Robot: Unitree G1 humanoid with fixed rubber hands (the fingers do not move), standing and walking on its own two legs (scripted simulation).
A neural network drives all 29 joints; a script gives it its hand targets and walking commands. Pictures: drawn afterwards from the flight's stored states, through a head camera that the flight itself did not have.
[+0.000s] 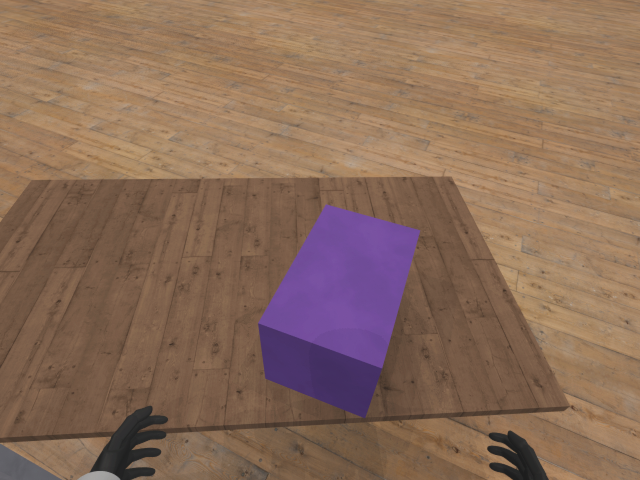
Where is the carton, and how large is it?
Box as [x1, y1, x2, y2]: [258, 204, 419, 417]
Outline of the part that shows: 326,204 258,322 265,378 364,417 381,370 419,230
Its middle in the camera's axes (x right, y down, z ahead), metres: +0.04 +0.11 +0.65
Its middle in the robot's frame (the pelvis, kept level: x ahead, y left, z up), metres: +0.41 -0.05 -0.06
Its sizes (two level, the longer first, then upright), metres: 0.268 0.172 0.169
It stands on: a table, 0.63 m high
